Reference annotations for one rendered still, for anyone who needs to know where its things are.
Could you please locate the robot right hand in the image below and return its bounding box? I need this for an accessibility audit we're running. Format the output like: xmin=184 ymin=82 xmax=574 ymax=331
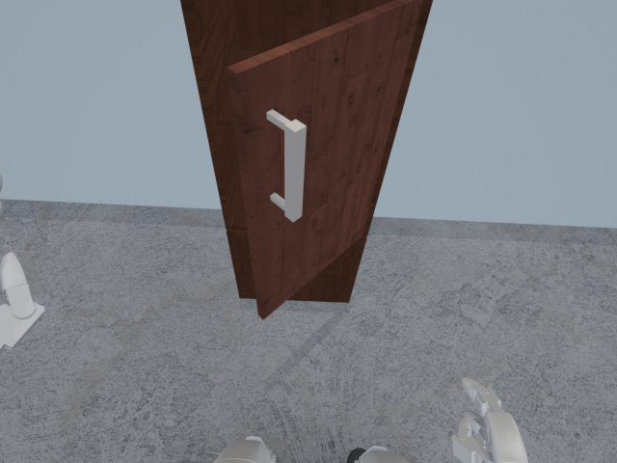
xmin=452 ymin=377 xmax=528 ymax=463

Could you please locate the robot right shin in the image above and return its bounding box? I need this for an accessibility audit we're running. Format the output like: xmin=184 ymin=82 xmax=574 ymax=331
xmin=362 ymin=446 xmax=388 ymax=456

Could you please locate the robot left thigh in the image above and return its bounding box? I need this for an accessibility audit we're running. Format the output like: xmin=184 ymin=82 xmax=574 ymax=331
xmin=213 ymin=440 xmax=276 ymax=463

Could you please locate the robot left hand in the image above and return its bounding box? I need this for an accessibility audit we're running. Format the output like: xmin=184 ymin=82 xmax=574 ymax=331
xmin=0 ymin=175 xmax=44 ymax=352

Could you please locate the handle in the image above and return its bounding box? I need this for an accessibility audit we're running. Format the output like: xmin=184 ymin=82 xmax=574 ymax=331
xmin=266 ymin=109 xmax=307 ymax=222

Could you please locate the cupboard door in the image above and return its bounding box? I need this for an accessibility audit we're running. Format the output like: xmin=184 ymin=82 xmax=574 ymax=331
xmin=227 ymin=0 xmax=423 ymax=320

